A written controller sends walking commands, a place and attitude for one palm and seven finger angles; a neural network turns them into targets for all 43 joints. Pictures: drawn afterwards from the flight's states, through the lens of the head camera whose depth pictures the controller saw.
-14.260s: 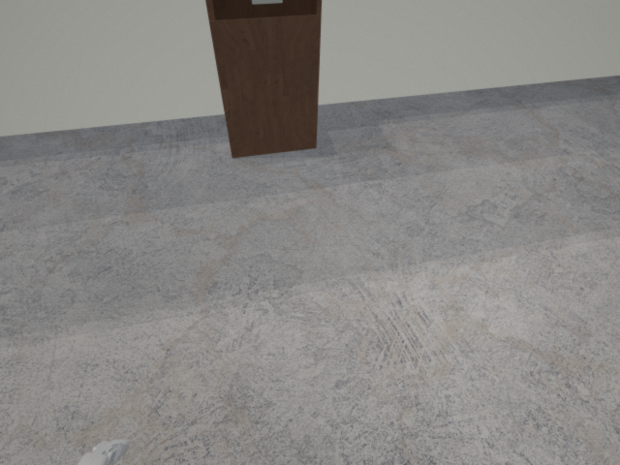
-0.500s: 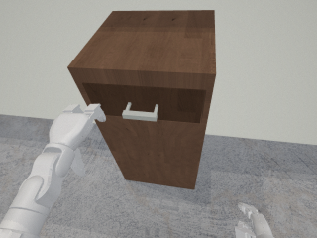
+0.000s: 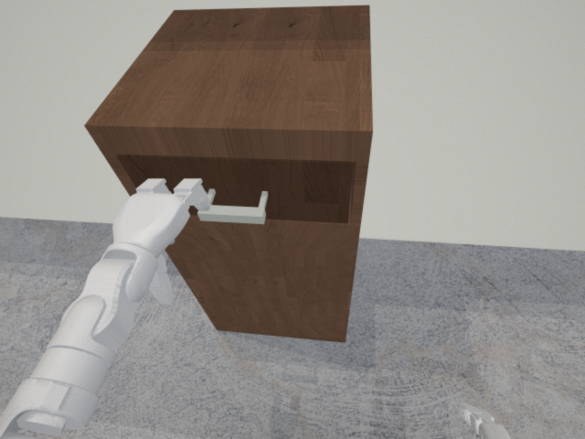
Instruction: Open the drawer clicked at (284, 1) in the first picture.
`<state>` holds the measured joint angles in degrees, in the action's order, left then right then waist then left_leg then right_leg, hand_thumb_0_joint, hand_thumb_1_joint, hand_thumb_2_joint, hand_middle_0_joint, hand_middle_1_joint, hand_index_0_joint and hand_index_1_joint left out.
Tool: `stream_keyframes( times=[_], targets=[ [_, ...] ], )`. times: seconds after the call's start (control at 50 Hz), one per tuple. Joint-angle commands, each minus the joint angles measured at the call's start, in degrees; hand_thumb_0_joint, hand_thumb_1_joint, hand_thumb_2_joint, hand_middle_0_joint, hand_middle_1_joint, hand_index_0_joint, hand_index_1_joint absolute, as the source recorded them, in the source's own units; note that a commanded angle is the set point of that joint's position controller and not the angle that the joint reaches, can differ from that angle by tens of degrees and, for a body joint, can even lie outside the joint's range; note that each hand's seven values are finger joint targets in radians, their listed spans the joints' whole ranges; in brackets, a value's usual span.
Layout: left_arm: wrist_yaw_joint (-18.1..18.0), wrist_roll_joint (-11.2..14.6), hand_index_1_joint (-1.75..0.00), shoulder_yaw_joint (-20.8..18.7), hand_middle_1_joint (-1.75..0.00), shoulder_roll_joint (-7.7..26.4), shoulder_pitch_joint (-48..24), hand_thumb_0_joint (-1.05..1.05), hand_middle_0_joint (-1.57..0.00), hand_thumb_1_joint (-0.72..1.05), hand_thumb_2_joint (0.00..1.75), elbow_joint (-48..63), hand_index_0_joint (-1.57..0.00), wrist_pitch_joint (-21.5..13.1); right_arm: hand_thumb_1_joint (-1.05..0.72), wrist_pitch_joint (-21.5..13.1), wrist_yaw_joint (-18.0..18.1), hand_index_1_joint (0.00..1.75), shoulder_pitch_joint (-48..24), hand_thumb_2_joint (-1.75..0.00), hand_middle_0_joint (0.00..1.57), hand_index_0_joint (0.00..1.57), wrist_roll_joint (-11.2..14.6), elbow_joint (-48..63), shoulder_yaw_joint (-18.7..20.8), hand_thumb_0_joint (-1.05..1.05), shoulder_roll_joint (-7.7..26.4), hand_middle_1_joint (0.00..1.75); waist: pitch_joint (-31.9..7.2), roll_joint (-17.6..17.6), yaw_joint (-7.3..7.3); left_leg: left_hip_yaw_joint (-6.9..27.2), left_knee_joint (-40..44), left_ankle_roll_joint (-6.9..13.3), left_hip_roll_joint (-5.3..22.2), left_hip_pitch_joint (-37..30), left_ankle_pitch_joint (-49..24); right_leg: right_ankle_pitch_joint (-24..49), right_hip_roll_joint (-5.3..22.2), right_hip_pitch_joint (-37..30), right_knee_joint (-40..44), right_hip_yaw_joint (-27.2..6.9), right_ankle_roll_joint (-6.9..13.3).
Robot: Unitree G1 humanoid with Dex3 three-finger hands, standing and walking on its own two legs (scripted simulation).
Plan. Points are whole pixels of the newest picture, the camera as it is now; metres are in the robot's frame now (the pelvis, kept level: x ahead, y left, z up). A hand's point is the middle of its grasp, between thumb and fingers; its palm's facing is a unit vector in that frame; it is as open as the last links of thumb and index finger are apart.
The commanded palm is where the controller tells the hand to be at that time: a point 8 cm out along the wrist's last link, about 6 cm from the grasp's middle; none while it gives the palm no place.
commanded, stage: move the hooked fingers above the handle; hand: left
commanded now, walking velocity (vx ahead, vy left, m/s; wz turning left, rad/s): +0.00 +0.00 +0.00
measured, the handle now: (234, 205) +0.49 +0.16 -0.01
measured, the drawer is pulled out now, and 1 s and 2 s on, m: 0.00 0.00 0.00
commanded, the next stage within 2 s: lower the fingers behind the handle in 1.62 s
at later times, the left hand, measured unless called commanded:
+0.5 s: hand (204, 219) +0.41 +0.18 +0.05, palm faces -0.03 -0.06 -1.00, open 13.8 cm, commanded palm +0.39 +0.20 +0.12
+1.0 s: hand (231, 203) +0.45 +0.15 +0.04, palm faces +0.02 -0.04 -1.00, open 13.8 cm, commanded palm +0.43 +0.18 +0.10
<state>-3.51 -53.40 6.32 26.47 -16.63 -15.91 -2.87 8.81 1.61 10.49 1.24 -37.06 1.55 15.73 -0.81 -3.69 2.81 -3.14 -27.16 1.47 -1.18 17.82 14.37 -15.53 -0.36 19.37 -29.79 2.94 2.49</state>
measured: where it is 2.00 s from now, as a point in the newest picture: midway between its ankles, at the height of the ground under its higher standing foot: outside the picture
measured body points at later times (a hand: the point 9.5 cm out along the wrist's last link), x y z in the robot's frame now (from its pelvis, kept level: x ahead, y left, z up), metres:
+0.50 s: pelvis +0.01 +0.00 -0.01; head +0.06 -0.02 +0.44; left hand +0.40 +0.18 +0.11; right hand +0.16 -0.24 -0.14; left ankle -0.01 +0.11 -0.74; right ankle -0.01 -0.09 -0.74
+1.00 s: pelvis +0.01 +0.00 -0.01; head +0.06 -0.02 +0.44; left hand +0.44 +0.15 +0.10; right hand +0.08 -0.25 -0.16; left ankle -0.01 +0.11 -0.74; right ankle -0.01 -0.09 -0.74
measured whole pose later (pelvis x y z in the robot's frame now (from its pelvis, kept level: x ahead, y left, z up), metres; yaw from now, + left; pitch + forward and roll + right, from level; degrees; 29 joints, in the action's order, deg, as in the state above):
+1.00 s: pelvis +0.01 +0.00 -0.01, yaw -1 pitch +11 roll +1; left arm -16.5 -60.8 10.4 18.2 -37.8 -44.5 -1.2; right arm 9.8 1.2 14.9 0.6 -40.2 2.8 14.1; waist -5.2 -2.7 -1.4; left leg -4.4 -33.1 1.8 -1.0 26.9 17.5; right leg -18.1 -0.3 28.8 -35.6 1.7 2.2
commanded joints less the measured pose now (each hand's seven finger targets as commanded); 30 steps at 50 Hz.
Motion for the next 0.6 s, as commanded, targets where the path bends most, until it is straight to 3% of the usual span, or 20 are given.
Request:
stream_keyframes(
  times=[0.0, 0.06, 0.1, 0.14, 0.18, 0.2, 0.3, 0.32, 0.4, 0.42, 0.5, 0.52, 0.54, 0.58],
  targets=[
    [-5.2, -0.5, -1.2, -9.2, -1.2, 13.2, -20.0, 0.0, -0.3, -0.5, 0.3, 12.5, -0.3, -1.9, -0.9, -2.4, 0.3, 0.3, -3.9, -0.9, 0.2, 0.2, -0.1, 7.4, 2.3, 0.0, 5.3, 0.3, -20.3, 3.5, 0.55, 1.7, 0.2, 1.2, -1.3, -3.9, -17.4, 19.5, 0.3, -11.0, 1.7, -4.4, -0.5],
    [-6.8, -1.0, -1.2, -9.9, -1.2, 13.2, -19.3, 0.0, -0.3, -0.5, 0.3, 9.0, -0.3, -0.5, -0.9, -2.2, 0.1, 0.3, -3.6, -0.9, 0.2, 0.2, 0.1, 6.8, 2.4, 0.0, 5.2, 0.3, -19.5, 4.5, 0.61, 1.5, -0.3, 1.1, -1.3, -2.7, -18.3, 20.9, 0.1, -10.6, 1.0, -4.1, -0.5],
    [-7.4, -1.5, -1.2, -7.2, -1.2, 10.5, -20.8, 0.0, -0.3, -0.5, 0.3, 7.3, -0.3, 1.0, -0.9, -2.1, 0.0, 0.3, -3.4, -0.9, 0.2, 0.2, 0.2, 6.6, 2.4, 0.0, 5.2, 0.3, -19.3, 5.4, -0.04, 1.2, -0.3, 1.0, -1.1, -2.8, -17.6, 20.0, 0.1, -9.3, 1.0, -3.8, -0.6],
    [-7.4, -2.0, -1.2, -6.1, -1.2, 10.0, -21.9, 0.0, -0.3, -0.5, 0.3, 5.8, -0.3, 2.5, -0.9, -2.0, -0.2, 0.3, -3.5, -0.9, 0.2, 0.2, 0.4, 6.7, 2.4, 0.0, 5.4, 0.3, -19.4, 5.7, -0.38, 1.0, -0.5, 1.0, -1.1, -2.6, -17.6, 19.9, 0.1, -9.2, 0.9, -3.9, -0.6],
    [-7.1, -2.4, -1.2, -5.3, -1.2, 9.5, -22.3, 0.0, -0.3, -0.5, 0.3, 5.6, -0.3, 3.6, -0.9, -1.7, -0.2, 0.3, -3.4, -0.9, 0.2, 0.2, 0.3, 6.9, 2.4, 0.0, 5.5, 0.3, -20.5, 4.5, -0.49, 1.1, -0.8, 1.0, -1.1, -3.3, -18.6, 20.5, 0.0, -9.1, 0.5, -3.6, -0.5],
    [-6.7, -2.4, -1.2, -3.0, -1.2, 7.8, -24.3, 0.0, -0.3, -0.5, 0.3, 5.8, -0.3, 4.0, -0.9, -1.6, -0.2, 0.3, -3.4, -0.9, 0.2, 0.2, 0.3, 7.1, 2.4, 0.0, 5.5, 0.3, -20.7, 4.0, -1.04, 1.2, -1.0, 1.0, -1.1, -3.8, -18.3, 20.5, 0.1, -8.7, 0.5, -3.6, -0.5],
    [-5.2, -2.3, -1.2, 0.0, -1.2, 5.3, -28.8, 0.0, -0.3, -0.5, 0.3, 5.4, -0.3, 3.6, -0.9, -1.3, -0.1, 0.3, -2.2, -0.9, 0.2, 0.2, 0.1, 7.0, 2.6, 0.0, 5.3, 0.3, -21.6, 5.2, -2.16, 1.9, -1.9, 1.2, -0.9, -5.4, -19.9, 21.4, -0.1, -7.3, 0.1, -3.3, -0.5],
    [-5.2, -2.4, -1.2, -2.2, -1.2, 7.4, -28.4, 0.0, -0.3, -0.5, 0.3, 4.9, -0.3, 3.2, -0.9, -1.3, 0.0, 0.3, -2.1, -0.9, 0.2, 0.2, 0.1, 7.1, 2.6, 0.0, 5.5, 0.3, -22.1, 5.4, -1.84, 1.9, -2.2, 1.2, -0.8, -5.4, -20.2, 21.4, -0.3, -7.6, 0.0, -3.4, -0.4],
    [-6.5, -3.3, -1.2, -3.0, -1.2, 8.2, -33.1, 0.0, -0.3, -0.5, 0.3, -1.7, -0.3, 2.5, -0.9, -1.1, 0.7, 0.3, -0.8, -0.9, 0.2, 0.2, 0.0, 5.8, 2.2, 0.0, 5.2, 0.3, -20.1, 6.9, -2.1, 1.5, -2.3, 1.2, -1.2, -2.5, -17.5, 20.4, -0.1, -6.6, -0.2, -3.4, -0.5],
    [-7.1, -3.7, -1.2, -5.9, -1.2, 11.2, -33.0, 0.0, -0.3, -0.5, 0.3, -3.1, -0.3, 2.4, -0.9, -1.0, 0.9, 0.3, -0.7, -0.9, 0.2, 0.2, -0.1, 5.6, 2.2, 0.0, 5.4, 0.3, -20.9, 6.6, -1.4, 1.4, -2.3, 1.1, -1.1, -1.9, -17.5, 20.4, -0.1, -7.5, -0.3, -3.8, -0.4],
    [-8.9, -4.4, -1.2, -4.5, -1.2, 9.1, -35.8, 0.0, -0.3, -0.5, 0.3, -6.2, -0.3, 2.4, -0.9, -1.1, 0.8, 0.3, 0.2, -0.9, 0.2, 0.2, -0.1, 5.3, 2.4, 0.0, 4.8, 0.3, -23.4, 3.6, -1.54, 1.2, -3.0, 0.9, -1.1, -2.2, -19.5, 21.4, -0.2, -6.8, -1.5, -3.3, 0.0],
    [-9.2, -4.8, -1.2, -5.8, -1.2, 10.6, -36.3, 0.0, -0.3, -0.5, 0.3, -7.1, -0.3, 2.6, -0.9, -1.0, 0.8, 0.3, 0.7, -0.9, 0.2, 0.2, -0.2, 5.2, 2.5, 0.0, 5.2, 0.3, -24.0, 4.1, -1.57, 1.3, -3.3, 0.9, -1.1, -1.9, -20.6, 22.3, -0.4, -7.3, -1.7, -3.5, 0.0],
    [-9.2, -4.8, -1.2, -3.7, -1.2, 8.4, -36.9, 0.0, -0.3, -0.5, 0.3, -6.6, -0.3, 2.6, -0.9, -1.0, 0.6, 0.3, 0.8, -0.9, 0.2, 0.2, -0.2, 5.4, 2.7, 0.0, 5.0, 0.3, -24.9, 2.5, -1.84, 1.3, -3.5, 0.8, -1.1, -2.5, -21.6, 22.8, -0.3, -6.7, -2.1, -3.2, 0.1],
    [-9.1, -4.6, -1.2, -0.7, -1.2, 4.9, -37.9, 0.0, -0.3, -0.5, 0.3, -7.8, -0.3, 2.9, -0.9, -1.1, 0.2, 0.3, 1.9, -0.9, 0.2, 0.2, -0.1, 5.0, 3.2, 0.0, 5.1, 0.3, -24.8, 3.1, -3.0, 1.3, -4.0, 0.8, -0.7, -3.5, -22.9, 23.5, -0.4, -5.3, -2.1, -2.8, 0.0]
  ],
)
